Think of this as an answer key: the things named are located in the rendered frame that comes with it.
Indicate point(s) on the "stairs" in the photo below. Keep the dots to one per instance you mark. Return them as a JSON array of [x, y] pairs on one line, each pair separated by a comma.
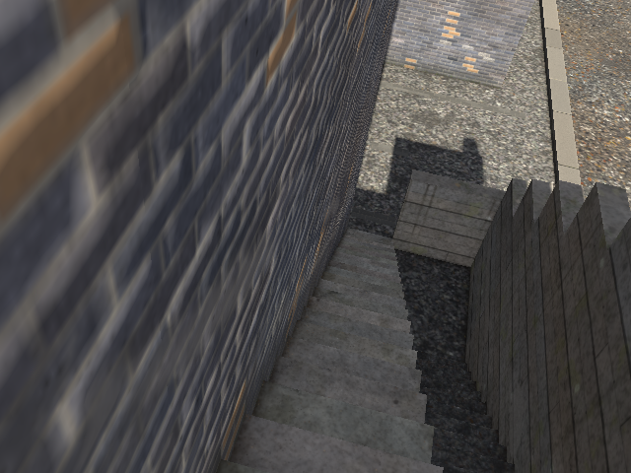
[[344, 397]]

